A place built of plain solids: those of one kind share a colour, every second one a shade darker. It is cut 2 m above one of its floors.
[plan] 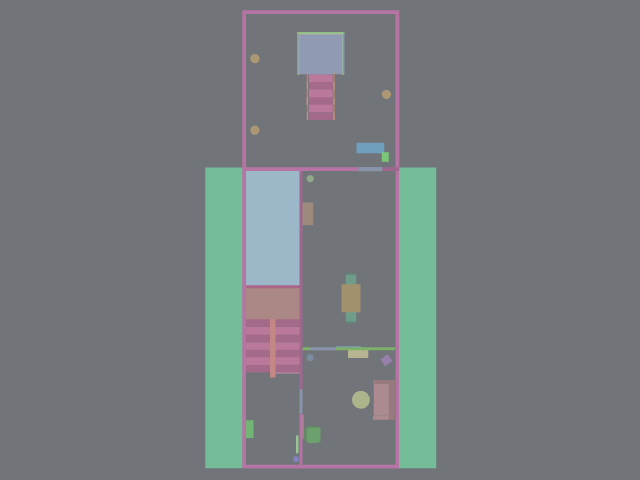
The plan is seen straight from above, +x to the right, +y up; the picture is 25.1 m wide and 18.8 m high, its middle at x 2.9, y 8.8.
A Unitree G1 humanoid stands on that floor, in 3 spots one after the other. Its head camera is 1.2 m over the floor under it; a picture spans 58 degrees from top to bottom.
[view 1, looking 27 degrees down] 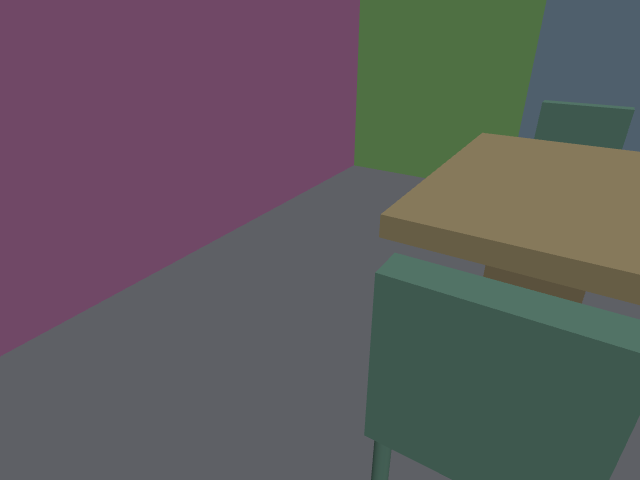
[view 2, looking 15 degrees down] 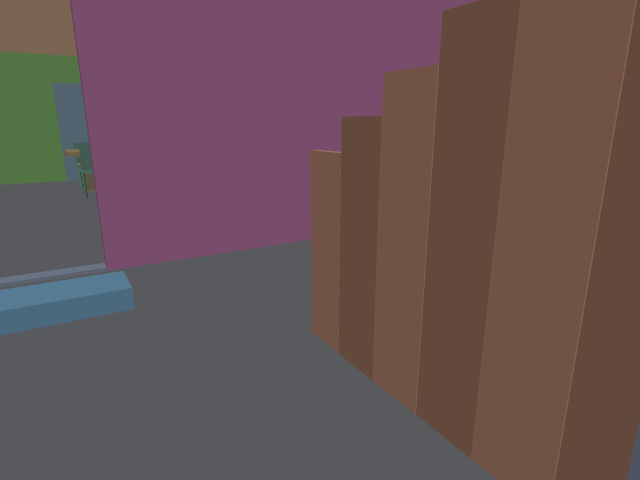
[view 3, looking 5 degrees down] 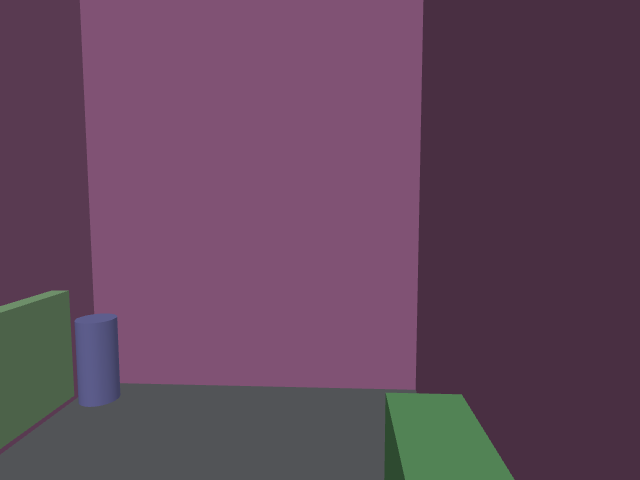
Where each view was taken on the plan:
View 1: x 4.07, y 8.05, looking -58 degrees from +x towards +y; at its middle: ground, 2.64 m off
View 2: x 4.65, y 15.55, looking -121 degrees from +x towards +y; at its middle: piece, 2.36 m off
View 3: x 0.47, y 2.71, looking -87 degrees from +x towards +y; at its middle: wall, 2.73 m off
